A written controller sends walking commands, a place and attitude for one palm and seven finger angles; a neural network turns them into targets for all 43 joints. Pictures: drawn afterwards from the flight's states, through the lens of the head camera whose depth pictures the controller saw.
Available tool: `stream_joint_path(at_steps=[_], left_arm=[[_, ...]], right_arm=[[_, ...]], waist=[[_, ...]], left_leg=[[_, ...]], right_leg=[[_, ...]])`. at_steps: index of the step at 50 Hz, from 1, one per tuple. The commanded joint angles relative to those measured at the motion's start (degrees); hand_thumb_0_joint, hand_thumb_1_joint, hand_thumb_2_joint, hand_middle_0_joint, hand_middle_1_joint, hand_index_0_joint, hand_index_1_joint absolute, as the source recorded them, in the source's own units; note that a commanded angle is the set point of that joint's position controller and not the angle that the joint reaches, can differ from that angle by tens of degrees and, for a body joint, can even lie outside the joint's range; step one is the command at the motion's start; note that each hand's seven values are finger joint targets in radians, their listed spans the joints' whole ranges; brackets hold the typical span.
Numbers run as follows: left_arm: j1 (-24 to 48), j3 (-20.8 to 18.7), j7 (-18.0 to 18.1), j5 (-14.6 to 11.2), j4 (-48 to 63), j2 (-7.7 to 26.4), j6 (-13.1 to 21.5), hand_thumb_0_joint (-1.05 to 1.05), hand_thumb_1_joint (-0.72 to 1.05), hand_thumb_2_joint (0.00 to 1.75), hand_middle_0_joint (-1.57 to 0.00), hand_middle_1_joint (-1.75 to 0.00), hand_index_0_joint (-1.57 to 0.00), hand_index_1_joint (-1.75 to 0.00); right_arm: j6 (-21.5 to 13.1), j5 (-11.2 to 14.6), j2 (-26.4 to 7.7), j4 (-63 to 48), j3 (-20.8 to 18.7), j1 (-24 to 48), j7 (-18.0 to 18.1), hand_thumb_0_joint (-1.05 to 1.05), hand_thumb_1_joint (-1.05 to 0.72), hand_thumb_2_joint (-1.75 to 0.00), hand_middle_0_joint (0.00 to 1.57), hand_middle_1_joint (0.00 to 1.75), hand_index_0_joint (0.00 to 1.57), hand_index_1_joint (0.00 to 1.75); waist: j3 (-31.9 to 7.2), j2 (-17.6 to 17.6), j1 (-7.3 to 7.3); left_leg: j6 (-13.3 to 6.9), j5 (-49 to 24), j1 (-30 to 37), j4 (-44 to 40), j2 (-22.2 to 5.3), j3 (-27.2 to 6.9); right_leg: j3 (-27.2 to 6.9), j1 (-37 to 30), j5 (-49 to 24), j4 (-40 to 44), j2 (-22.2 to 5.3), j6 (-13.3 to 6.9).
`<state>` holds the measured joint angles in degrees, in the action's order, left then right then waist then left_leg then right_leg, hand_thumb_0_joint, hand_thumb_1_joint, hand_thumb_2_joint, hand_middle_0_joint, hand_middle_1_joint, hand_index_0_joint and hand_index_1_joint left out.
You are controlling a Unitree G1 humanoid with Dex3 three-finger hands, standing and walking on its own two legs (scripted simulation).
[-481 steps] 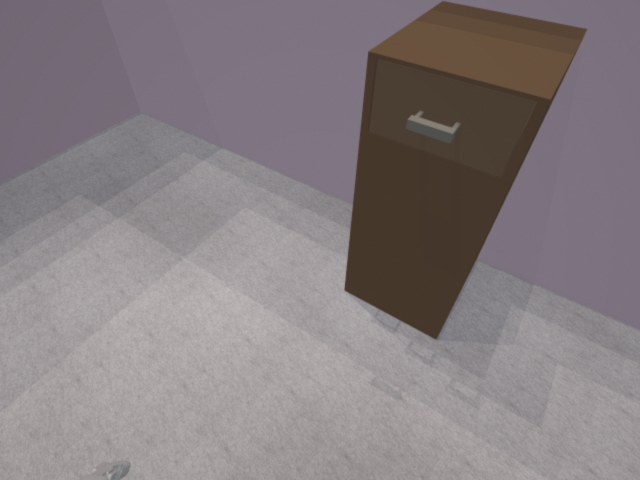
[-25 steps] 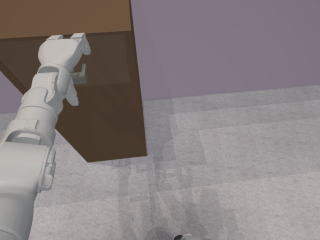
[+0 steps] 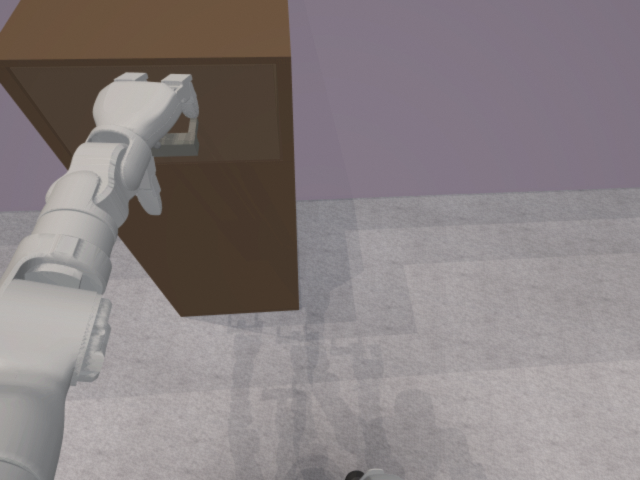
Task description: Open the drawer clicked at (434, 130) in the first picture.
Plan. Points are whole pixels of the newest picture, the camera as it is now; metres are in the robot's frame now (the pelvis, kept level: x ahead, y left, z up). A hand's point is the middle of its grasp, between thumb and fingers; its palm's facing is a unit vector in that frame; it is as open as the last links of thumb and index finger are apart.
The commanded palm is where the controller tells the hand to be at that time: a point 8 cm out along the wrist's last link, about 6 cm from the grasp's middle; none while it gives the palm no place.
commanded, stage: move the hooked fingers above the handle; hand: left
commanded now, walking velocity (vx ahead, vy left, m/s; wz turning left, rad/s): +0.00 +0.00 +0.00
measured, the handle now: (162, 134) +0.59 +0.20 +0.05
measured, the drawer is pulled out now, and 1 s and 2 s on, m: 0.00 0.00 0.00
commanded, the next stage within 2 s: lower the fingers behind the handle in 1.36 s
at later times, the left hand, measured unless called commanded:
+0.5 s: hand (155, 124) +0.54 +0.18 +0.11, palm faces -0.08 +0.02 -1.00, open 13.7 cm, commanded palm +0.53 +0.21 +0.15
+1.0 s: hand (143, 131) +0.54 +0.20 +0.10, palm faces -0.03 -0.02 -1.00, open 13.4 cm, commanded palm +0.53 +0.20 +0.15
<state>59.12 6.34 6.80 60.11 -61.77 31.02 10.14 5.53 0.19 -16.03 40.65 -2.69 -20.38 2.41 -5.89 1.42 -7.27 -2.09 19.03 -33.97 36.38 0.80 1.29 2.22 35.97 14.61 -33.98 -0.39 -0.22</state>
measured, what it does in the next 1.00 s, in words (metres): stands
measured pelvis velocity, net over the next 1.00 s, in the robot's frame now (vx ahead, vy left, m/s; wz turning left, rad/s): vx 0.01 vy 0.00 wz -0.01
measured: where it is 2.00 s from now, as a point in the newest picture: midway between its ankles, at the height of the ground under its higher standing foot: outside the picture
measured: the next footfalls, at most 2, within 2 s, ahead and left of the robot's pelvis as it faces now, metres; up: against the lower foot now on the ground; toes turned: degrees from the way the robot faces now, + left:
none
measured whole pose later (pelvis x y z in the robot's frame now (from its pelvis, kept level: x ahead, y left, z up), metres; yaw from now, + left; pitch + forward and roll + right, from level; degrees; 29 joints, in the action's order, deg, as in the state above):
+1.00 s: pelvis +0.01 +0.00 +0.00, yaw -1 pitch +19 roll -2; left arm 61.9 3.9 10.4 61.1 -67.7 32.3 2.2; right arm 5.7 -0.2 -15.3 41.5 -1.8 -21.8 1.1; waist -7.4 3.5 -8.6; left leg -2.1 20.5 -36.8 38.2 0.0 1.4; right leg 2.0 38.4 15.2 -34.5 0.4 -0.1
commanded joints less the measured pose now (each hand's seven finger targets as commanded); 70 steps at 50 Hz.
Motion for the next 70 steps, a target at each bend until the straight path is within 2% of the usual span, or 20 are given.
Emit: stream_joint_path(at_steps=[1,6,9,12,17,21,23,27,29,30,34,38,41,43,46,49,55,59,63,70], left_arm=[[35.19,-8.77,10.24,1.23,8.88,17.89,-3.39,0.0,-0.5,0.3,-0.3,-1.2,-0.3,-1.2],[33.81,-9.46,12.08,3.54,0.77,20.71,-13.9,0.0,-0.5,0.3,-0.3,-1.2,-0.3,-1.2],[33.5,-9.61,9.91,3.45,-2.74,22.3,-17.36,0.0,-0.5,0.3,-0.3,-1.2,-0.3,-1.2],[32.88,-7.99,7.28,3.58,-6.07,22.85,-19.19,0.0,-0.5,0.3,-0.3,-1.2,-0.3,-1.2],[30.72,-6.98,1.89,2.6,-7.17,24.09,-16.1,0.0,-0.5,0.3,-0.3,-1.2,-0.3,-1.2],[27.62,-8.44,0.19,3.68,-5.2,27.07,-11.26,0.0,-0.5,0.3,-0.3,-1.2,-0.3,-1.2],[28.05,-7.86,0.15,3.68,-4.22,26.24,-9.41,0.0,-0.5,0.3,-0.3,-1.2,-0.3,-1.2],[30.01,-8.87,0.94,2.39,-0.06,27.24,-6.16,0.0,-0.5,0.3,-0.3,-1.2,-0.3,-1.2],[34.97,-8.32,1.38,1.75,4.03,26.32,-3.81,0.0,-0.5,0.3,-0.3,-1.2,-0.3,-1.2],[37.31,-8.76,1.79,1.85,6.51,27.27,-2.54,0.0,-0.5,0.3,-0.3,-1.2,-0.3,-1.2],[41.88,-6.54,3.34,0.45,15.69,22.01,1.21,0.0,-0.5,0.3,-0.3,-1.2,-0.3,-1.2],[39.43,-7.49,5.68,-0.47,11.37,20.33,-1.01,0.0,-0.5,0.3,-0.3,-1.2,-0.3,-1.2],[35.26,-8.67,7.12,0.33,5.49,20.44,-5.58,0.0,-0.5,0.3,-0.3,-1.2,-0.3,-1.2],[35.04,-6.38,6.96,0.13,4.99,16.71,-7.9,0.0,-0.5,0.3,-0.3,-1.2,-0.3,-1.2],[36.03,-6.99,6.84,0.46,7.4,17.42,-8.66,0.0,-0.5,0.3,-0.3,-1.2,-0.3,-1.2],[33.84,-5.13,5.66,0.29,5.37,14.54,-9.32,0.0,-0.5,0.3,-0.3,-1.2,-0.3,-1.2],[32.09,-6.2,4.11,0.89,7.74,15.85,-7.39,0.0,-0.5,0.3,-0.3,-1.2,-0.3,-1.2],[30.51,-6.73,3.85,0.68,6.78,16.05,-6.53,0.0,-0.5,0.3,-0.3,-1.2,-0.3,-1.2],[29.98,-5.74,4.28,1.06,5.88,14.94,-6.68,0.0,-0.5,0.3,-0.3,-1.2,-0.3,-1.2],[30.14,-5.69,5.09,0.47,8.39,14.14,-7.13,0.0,-0.5,0.3,-0.3,-1.2,-0.3,-1.2]], right_arm=[[-1.18,-0.9,-8.27,-2.61,-2.14,-8.32,-0.04,0.0,-0.9,-0.9,0.2,0.3,0.2,0.3],[-0.17,-1.27,-9.34,-2.61,-1.79,-7.92,-1.18,0.0,-0.9,-0.9,0.2,0.3,0.2,0.3],[1.16,-0.65,-9.87,-2.39,-1.4,-7.48,-0.67,0.0,-0.9,-0.9,0.2,0.3,0.2,0.3],[1.9,0.4,-10.05,-2.43,-0.64,-6.5,0.19,0.0,-0.9,-0.9,0.2,0.3,0.2,0.3],[1.4,1.3,-9.96,-4.18,0.13,-5.81,2.02,0.0,-0.9,-0.9,0.2,0.3,0.2,0.3],[0.45,1.21,-9.89,-5.62,0.32,-6.61,2.81,0.0,-0.9,-0.9,0.2,0.3,0.2,0.3],[-0.19,1.22,-9.89,-6.23,0.14,-7.28,2.99,0.0,-0.9,-0.9,0.2,0.3,0.2,0.3],[-1.07,1.01,-10.11,-6.54,-0.49,-9.14,3.02,0.0,-0.9,-0.9,0.2,0.3,0.2,0.3],[-1.8,0.89,-10.03,-6.19,-1.31,-10.56,3.17,0.0,-0.9,-0.9,0.2,0.3,0.2,0.3],[-2.11,0.7,-10.22,-5.54,-1.68,-11.56,3.18,0.0,-0.9,-0.9,0.2,0.3,0.2,0.3],[-2.8,-0.39,-9.76,-3.32,-3.07,-13.81,2.49,0.0,-0.9,-0.9,0.2,0.3,0.2,0.3],[-2.22,-0.95,-9.77,-0.59,-3.09,-14.42,1.43,0.0,-0.9,-0.9,0.2,0.3,0.2,0.3],[-1.39,-1.02,-9.64,0.07,-2.43,-13.61,0.35,0.0,-0.9,-0.9,0.2,0.3,0.2,0.3],[-0.99,-0.86,-9.4,-0.27,-2.4,-12.91,-0.22,0.0,-0.9,-0.9,0.2,0.3,0.2,0.3],[-0.58,-0.78,-9.37,-0.84,-2.63,-11.95,-0.57,0.0,-0.9,-0.9,0.2,0.3,0.2,0.3],[-0.3,-0.36,-9.04,-1.29,-2.43,-10.85,-0.53,0.0,-0.9,-0.9,0.2,0.3,0.2,0.3],[-0.46,-0.37,-8.54,-2.7,-2.36,-9.87,0.06,0.0,-0.9,-0.9,0.2,0.3,0.2,0.3],[-0.35,-0.39,-8.49,-2.93,-2.25,-9.4,0.31,0.0,-0.9,-0.9,0.2,0.3,0.2,0.3],[-0.4,-0.33,-8.27,-3.01,-2.26,-9.42,0.23,0.0,-0.9,-0.9,0.2,0.3,0.2,0.3],[-0.05,-0.56,-8.27,-2.65,-2.91,-9.65,-0.24,0.0,-0.9,-0.9,0.2,0.3,0.2,0.3]], waist=[[-23.29,7.08,-1.63],[-29.76,5.0,-1.0],[-28.14,-1.92,-1.78],[-22.15,-4.55,-2.17],[-16.69,-5.01,-2.61],[-18.3,-2.75,-1.24],[-18.18,-2.72,-1.91],[-22.23,-0.57,-2.36],[-25.74,-0.09,-3.88],[-28.34,1.86,-4.18],[-35.76,10.49,-4.62],[-31.14,11.12,-4.5],[-28.06,11.27,-2.81],[-25.11,8.11,-3.31],[-27.62,6.78,-2.84],[-24.09,3.9,-2.93],[-26.96,2.8,-2.04],[-24.97,0.89,-1.93],[-23.35,1.96,-2.1],[-26.29,3.9,-1.65]], left_leg=[[1.07,-22.67,11.94,-0.92,0.29,-2.8],[1.11,-27.86,10.26,0.39,-0.08,-1.02],[0.27,-25.1,6.21,-0.51,0.2,-0.02],[-0.18,-16.44,2.36,-2.85,0.26,0.59],[-0.68,-7.99,-0.92,-4.06,0.44,1.34],[-0.68,-6.02,-1.87,-2.94,0.43,1.52],[-0.63,-4.61,-2.32,-2.38,0.27,1.31],[-0.8,-5.34,-1.39,-0.99,0.41,1.1],[-1.23,-6.21,0.19,0.09,0.48,0.58],[-1.27,-7.33,2.11,0.31,0.29,0.03],[-0.58,-17.94,14.8,2.24,-0.05,-2.17],[0.45,-22.95,16.21,2.48,-0.48,-3.04],[1.05,-27.55,14.1,2.09,-0.66,-2.53],[0.97,-28.46,13.61,1.3,-0.94,-2.55],[0.77,-30.22,14.83,0.82,-0.81,-2.35],[0.64,-28.7,13.82,-0.52,-0.81,-2.22],[0.18,-29.03,15.2,-0.88,-0.6,-1.84],[-0.01,-27.19,13.52,-1.01,-0.32,-1.41],[0.17,-26.73,12.84,-1.15,-0.37,-1.33],[0.32,-31.22,15.01,-0.42,-0.41,-1.17]], right_leg=[[-0.45,-6.51,-11.87,-0.49,2.65,-2.16],[-0.43,-11.85,-18.52,-1.74,2.38,-1.39],[-1.02,-16.01,-20.79,-0.43,2.2,-0.74],[-1.41,-15.6,-15.74,1.42,1.68,-0.19],[-2.58,-14.72,-9.6,2.98,1.03,0.19],[-3.31,-14.35,-7.4,2.01,0.9,-0.08],[-3.27,-12.47,-5.65,1.87,0.97,-0.05],[-3.69,-12.43,-6.23,1.23,1.16,-0.06],[-4.27,-12.32,-6.86,1.37,1.3,-0.03],[-4.33,-11.87,-7.15,1.11,1.33,-0.04],[-3.11,-6.49,-10.6,0.28,2.31,-1.14],[-1.44,-3.28,-11.48,0.26,2.88,-1.46],[-0.41,-4.56,-14.55,-0.25,3.05,-1.71],[-0.08,-5.2,-15.5,0.48,3.25,-1.51],[-0.51,-8.7,-18.16,0.67,3.15,-1.36],[-0.39,-9.5,-17.53,1.66,3.1,-1.37],[-1.15,-12.42,-19.23,1.27,2.68,-1.08],[-1.31,-12.94,-19.03,1.49,2.57,-1.06],[-1.04,-11.7,-18.48,1.21,2.56,-1.1],[-1.32,-12.86,-21.01,1.07,2.61,-1.06]])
